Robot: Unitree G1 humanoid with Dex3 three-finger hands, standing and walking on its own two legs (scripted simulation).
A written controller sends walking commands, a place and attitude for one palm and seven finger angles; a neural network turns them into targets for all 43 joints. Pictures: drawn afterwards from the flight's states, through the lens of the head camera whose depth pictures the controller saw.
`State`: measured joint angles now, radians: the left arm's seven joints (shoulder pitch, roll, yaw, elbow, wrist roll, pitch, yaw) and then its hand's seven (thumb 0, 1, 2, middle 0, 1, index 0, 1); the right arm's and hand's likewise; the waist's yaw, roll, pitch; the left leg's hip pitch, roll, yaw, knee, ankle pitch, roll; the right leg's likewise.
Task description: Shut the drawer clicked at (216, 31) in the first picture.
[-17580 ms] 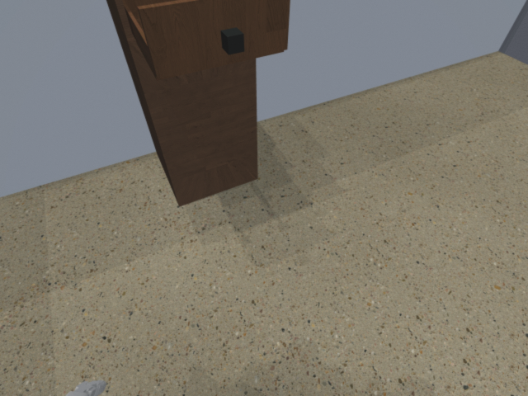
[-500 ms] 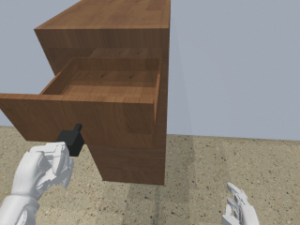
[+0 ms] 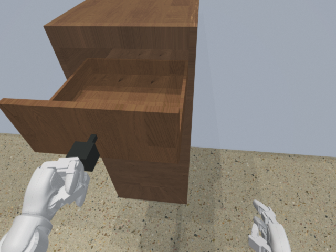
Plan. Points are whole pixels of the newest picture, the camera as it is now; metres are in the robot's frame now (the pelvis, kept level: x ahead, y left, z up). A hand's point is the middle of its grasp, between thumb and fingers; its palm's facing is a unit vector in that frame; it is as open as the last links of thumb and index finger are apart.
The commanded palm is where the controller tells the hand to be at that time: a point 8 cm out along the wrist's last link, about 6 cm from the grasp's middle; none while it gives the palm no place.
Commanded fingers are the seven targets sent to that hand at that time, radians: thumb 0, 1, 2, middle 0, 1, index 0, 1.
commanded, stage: bring the fist close to the handle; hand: left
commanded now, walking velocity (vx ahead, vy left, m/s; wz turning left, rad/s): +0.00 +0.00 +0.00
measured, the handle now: (87, 149) +0.29 +0.21 +0.14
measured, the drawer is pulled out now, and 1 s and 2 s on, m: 0.27 0.18 0.07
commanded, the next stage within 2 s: push the drawer shut in 0.06 s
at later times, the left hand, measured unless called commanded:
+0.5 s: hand (89, 175) +0.23 +0.18 +0.14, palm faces +0.02 -1.00 -0.07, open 2.9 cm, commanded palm +0.22 +0.22 +0.14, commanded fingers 0.00 0.90 0.90 -1.40 -1.60 -1.40 -1.60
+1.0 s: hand (101, 149) +0.29 +0.18 +0.14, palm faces +0.01 -1.00 -0.05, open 3.1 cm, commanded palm +0.27 +0.22 +0.14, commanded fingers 0.00 0.90 0.90 -1.40 -1.60 -1.40 -1.60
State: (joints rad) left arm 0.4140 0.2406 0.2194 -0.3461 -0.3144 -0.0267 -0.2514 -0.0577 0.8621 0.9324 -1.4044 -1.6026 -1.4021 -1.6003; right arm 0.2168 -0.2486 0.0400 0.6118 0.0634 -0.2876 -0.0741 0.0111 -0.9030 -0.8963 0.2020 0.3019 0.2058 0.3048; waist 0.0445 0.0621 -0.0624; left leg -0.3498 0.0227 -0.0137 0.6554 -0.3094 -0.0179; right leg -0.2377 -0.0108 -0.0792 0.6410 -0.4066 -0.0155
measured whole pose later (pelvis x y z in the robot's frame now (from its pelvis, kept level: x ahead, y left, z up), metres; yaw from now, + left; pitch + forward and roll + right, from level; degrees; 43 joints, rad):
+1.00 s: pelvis +0.00 +0.00 +0.01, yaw -1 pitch +0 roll +0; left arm 0.03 0.25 0.20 -0.01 -0.26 0.01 -0.19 -0.03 0.92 0.95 -1.40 -1.60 -1.40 -1.60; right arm 0.21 -0.26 0.04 0.64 0.06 -0.21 -0.07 0.01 -0.90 -0.90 0.20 0.30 0.21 0.30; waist 0.02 0.05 -0.04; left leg -0.30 0.03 0.01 0.58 -0.27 -0.02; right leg -0.22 -0.01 -0.05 0.59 -0.37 -0.02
